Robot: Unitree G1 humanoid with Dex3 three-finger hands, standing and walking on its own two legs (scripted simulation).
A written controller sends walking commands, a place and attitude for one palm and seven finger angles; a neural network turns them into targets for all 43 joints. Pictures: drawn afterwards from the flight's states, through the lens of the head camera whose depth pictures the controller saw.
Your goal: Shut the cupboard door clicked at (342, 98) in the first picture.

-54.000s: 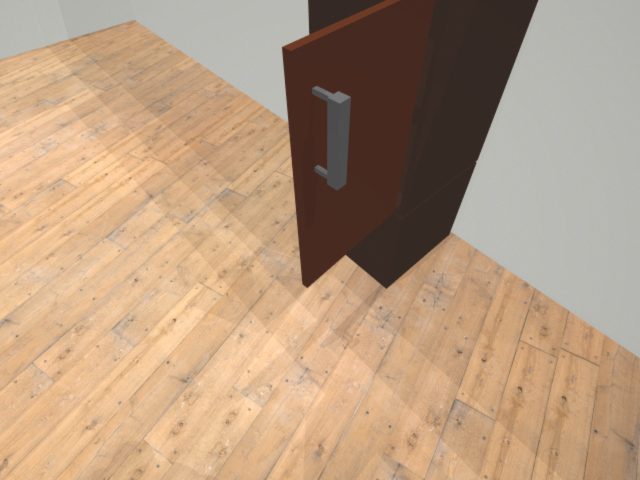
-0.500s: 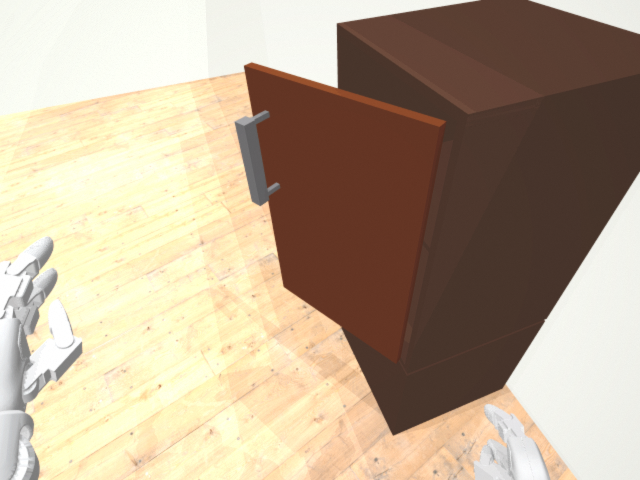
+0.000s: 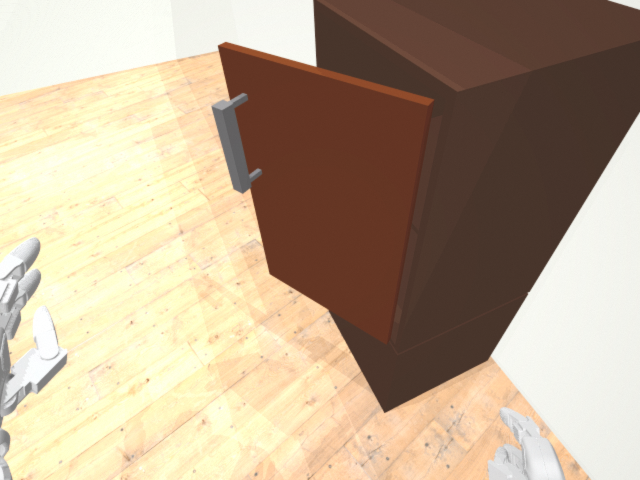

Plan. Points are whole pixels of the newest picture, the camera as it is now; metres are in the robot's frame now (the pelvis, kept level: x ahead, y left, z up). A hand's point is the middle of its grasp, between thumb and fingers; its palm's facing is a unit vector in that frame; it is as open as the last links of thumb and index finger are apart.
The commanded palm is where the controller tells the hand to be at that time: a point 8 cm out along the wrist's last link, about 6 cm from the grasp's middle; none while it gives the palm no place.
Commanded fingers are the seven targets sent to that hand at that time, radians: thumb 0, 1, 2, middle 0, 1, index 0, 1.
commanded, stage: step back with the hand held close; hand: left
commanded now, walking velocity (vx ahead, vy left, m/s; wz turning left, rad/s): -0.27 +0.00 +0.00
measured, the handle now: (241, 144) +0.63 +0.19 +0.09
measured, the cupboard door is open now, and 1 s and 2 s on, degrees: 29 29 29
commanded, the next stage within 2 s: stop stepping back and stand still in 0.92 s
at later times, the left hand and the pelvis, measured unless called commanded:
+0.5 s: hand out of the picture +0.09 +0.30 +0.15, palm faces +0.51 -0.73 -0.45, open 7.4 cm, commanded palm +0.02 +0.33 +0.18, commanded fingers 0.00 0.90 0.90 -0.20 -0.30 -0.20 -0.30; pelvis -0.09 +0.01 -0.02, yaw +6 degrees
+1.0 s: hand out of the picture -0.02 +0.30 +0.17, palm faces +0.48 -0.79 -0.38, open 7.4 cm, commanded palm -0.08 +0.33 +0.18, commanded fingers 0.00 0.90 0.90 -0.20 -0.30 -0.20 -0.30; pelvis -0.22 +0.03 -0.03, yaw +0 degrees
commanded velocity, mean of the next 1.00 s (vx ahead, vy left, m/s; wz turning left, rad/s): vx -0.34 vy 0.00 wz -0.07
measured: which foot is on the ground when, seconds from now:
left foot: down 0.00-0.98, up 1.00-1.00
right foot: down 0.00-0.68, up 0.70-0.96, down 0.98-1.00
